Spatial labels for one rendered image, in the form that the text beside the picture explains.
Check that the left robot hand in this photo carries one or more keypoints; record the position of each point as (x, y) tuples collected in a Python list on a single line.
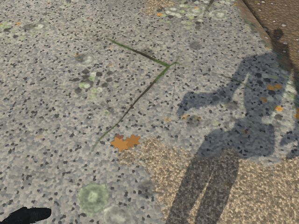
[(26, 215)]

